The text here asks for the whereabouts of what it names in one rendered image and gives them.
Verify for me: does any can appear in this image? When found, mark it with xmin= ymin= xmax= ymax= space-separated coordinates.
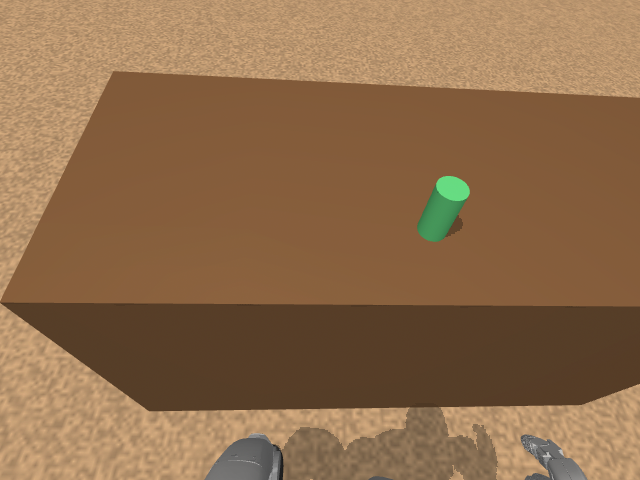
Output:
xmin=417 ymin=176 xmax=470 ymax=242

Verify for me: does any right robot hand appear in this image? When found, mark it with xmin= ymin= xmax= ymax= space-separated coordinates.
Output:
xmin=521 ymin=435 xmax=588 ymax=480

